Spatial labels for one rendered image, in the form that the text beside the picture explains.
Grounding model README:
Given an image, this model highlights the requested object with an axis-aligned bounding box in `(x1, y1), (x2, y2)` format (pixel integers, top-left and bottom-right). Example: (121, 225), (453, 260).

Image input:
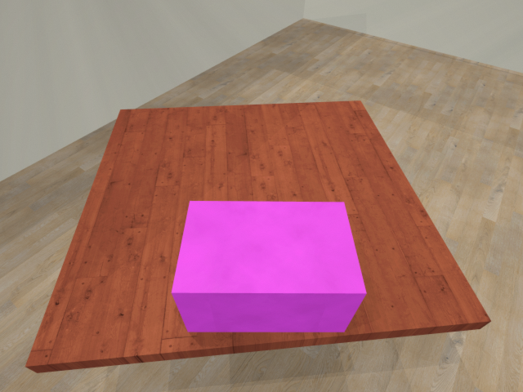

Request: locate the table
(25, 100), (491, 373)

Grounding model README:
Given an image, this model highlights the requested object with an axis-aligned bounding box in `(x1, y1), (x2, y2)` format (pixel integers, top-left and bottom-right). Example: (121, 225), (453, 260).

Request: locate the carton
(172, 201), (367, 332)

